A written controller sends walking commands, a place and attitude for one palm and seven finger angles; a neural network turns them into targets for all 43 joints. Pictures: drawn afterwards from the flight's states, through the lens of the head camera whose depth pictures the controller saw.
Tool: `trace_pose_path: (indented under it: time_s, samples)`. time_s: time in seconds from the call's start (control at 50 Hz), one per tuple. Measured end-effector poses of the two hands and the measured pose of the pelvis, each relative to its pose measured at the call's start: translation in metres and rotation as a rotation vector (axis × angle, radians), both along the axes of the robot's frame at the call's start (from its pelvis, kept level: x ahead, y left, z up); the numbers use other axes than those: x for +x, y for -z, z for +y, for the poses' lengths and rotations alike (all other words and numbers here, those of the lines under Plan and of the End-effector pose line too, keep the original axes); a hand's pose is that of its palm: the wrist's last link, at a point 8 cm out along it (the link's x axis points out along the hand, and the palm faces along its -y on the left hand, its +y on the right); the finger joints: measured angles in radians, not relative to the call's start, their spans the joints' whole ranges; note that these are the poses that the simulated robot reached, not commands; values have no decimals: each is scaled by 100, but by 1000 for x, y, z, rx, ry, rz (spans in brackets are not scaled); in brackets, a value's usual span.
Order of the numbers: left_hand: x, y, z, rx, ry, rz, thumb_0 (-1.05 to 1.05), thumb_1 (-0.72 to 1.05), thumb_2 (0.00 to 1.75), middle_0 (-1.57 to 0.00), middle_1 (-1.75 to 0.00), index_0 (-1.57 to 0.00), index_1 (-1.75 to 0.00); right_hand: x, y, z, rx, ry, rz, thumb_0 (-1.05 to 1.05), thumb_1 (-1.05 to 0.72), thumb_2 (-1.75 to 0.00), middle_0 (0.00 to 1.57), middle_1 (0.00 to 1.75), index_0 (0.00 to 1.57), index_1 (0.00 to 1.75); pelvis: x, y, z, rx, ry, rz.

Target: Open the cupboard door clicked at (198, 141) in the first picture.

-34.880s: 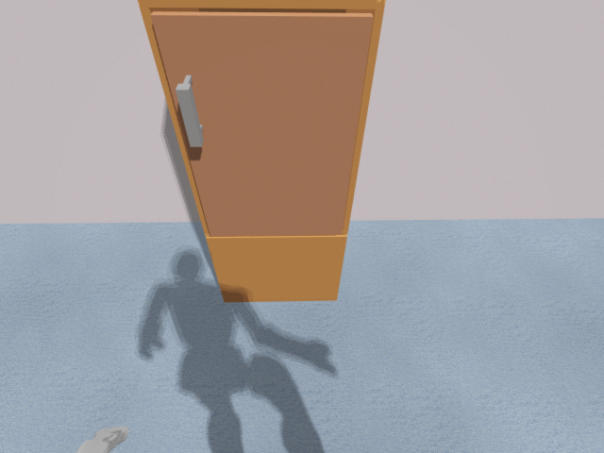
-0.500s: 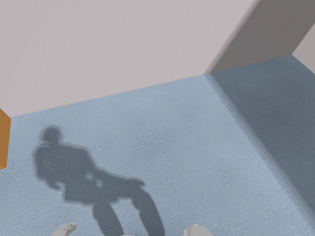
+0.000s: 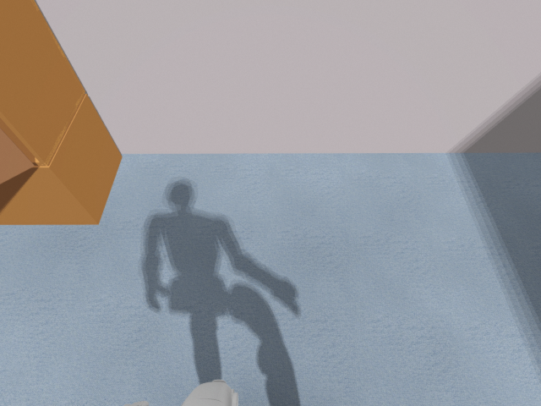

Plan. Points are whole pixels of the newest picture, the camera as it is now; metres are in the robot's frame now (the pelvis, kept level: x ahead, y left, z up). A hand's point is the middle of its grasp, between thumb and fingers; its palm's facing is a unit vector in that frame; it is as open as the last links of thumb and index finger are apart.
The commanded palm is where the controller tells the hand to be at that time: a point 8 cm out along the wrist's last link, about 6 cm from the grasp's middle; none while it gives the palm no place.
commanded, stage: turn to face it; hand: left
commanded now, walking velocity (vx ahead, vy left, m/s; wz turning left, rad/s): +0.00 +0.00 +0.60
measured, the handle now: out of the picture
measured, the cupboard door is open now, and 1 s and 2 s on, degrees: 44 44 44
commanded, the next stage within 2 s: take the last steps up to it in 1.12 s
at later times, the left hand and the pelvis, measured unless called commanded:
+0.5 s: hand out of the picture +0.09 +0.22 -0.15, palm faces +0.26 -0.93 -0.27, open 7.3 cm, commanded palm none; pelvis +0.03 -0.01 -0.01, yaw +16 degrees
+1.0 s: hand out of the picture -0.05 +0.20 -0.19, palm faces +0.57 -0.79 -0.24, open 7.3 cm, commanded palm none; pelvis +0.04 +0.01 -0.01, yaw +33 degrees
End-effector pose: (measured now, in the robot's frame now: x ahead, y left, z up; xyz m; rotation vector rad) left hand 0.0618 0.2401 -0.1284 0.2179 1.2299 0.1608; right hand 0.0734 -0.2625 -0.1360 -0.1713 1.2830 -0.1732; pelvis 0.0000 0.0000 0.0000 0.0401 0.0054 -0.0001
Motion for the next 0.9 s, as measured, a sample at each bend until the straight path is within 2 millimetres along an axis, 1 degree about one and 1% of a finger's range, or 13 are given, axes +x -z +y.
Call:
trace_pose_path:
  time_s: [0.1,0.16,0.26,0.36,0.42,0.48,0.54,0.58,0.64,0.72,0.8,0.86,0.9]
  samples:
    - [-38,25,34,-9,-105,71,0,91,90,-21,-30,-21,-30,62,-3,23,-42,-120,-116,0,-91,-90,20,30,20,30,8,17,17,-16,-65,0]
    - [-46,28,48,2,-147,107,1,91,90,-20,-30,-21,-30,80,-11,36,-55,-167,-163,0,-91,-90,20,30,20,30,9,15,22,-24,-89,-6]
    - [-31,13,56,1,-187,40,1,92,90,-20,-30,-20,-30,83,-20,47,-62,-218,-139,0,-91,-89,20,30,20,30,11,4,24,-50,-141,-3]
    - [-11,1,51,7,-207,-39,1,91,90,-20,-30,-20,-30,79,-16,48,-36,-248,-87,0,-91,-89,20,30,20,30,16,-2,17,-58,-192,4]
    - [-1,-4,42,15,-218,-69,1,91,90,-20,-30,-20,-30,76,-9,43,-17,-255,-54,0,-90,-89,20,30,20,30,20,-1,8,-58,-226,9]
    - [7,-7,30,30,-232,-100,1,91,90,-20,-30,-20,-30,76,2,32,2,-260,-23,0,-90,-89,21,30,20,30,26,3,-5,-51,-262,13]
    - [6,-8,16,57,-254,-128,1,91,90,-20,-30,-20,-30,82,16,19,19,-266,-3,0,-90,-89,21,30,20,30,31,11,-18,-40,-295,13]
    - [-1,-12,6,60,-277,-120,1,91,90,-20,-30,-21,-30,89,18,14,20,-286,12,0,-91,-89,20,30,20,30,33,8,-21,-37,-331,1]
    - [-17,-15,-8,48,-328,-93,1,91,90,-20,-30,-21,-30,102,14,12,21,-322,25,1,-91,-89,20,30,20,30,37,2,-25,-22,-377,-9]
    - [-39,-12,-21,17,-399,-58,1,91,90,-21,-30,-21,-30,122,5,19,18,-385,28,1,-91,-90,20,30,20,30,42,-3,-27,-6,-440,-8]
    - [-69,-3,-25,-6,-482,-25,1,92,90,-21,-30,-21,-30,149,-1,40,7,-475,11,1,-91,-90,20,30,20,30,43,-2,-23,-4,-495,-6]
    - [-97,9,-21,-23,-543,11,0,92,90,-21,-30,-21,-30,171,-4,66,-3,-547,-29,1,-91,-90,20,30,20,30,41,3,-15,-12,-530,-6]
    - [-118,20,-17,-38,-582,38,0,91,90,-21,-30,-21,-30,184,-4,86,-10,-591,-76,0,-91,-90,20,30,20,30,40,10,-5,-26,-550,-6]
